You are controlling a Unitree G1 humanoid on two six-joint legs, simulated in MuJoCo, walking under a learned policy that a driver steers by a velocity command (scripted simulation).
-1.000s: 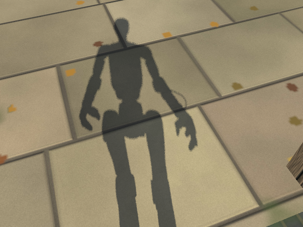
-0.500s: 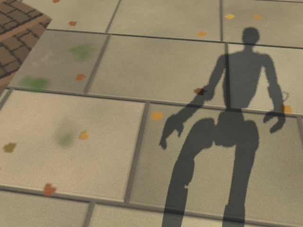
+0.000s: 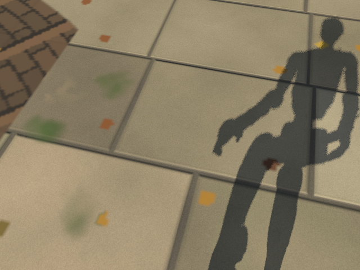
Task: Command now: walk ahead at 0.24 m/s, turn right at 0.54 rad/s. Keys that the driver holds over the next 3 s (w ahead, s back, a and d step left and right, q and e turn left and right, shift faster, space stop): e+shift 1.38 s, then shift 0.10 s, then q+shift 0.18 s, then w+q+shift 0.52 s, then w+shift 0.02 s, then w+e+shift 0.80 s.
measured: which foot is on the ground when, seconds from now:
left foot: down 0.00-0.14, up 0.16-0.66, down 0.68-1.00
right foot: up 0.00-0.14, down 0.16-0.68, up 0.70-1.00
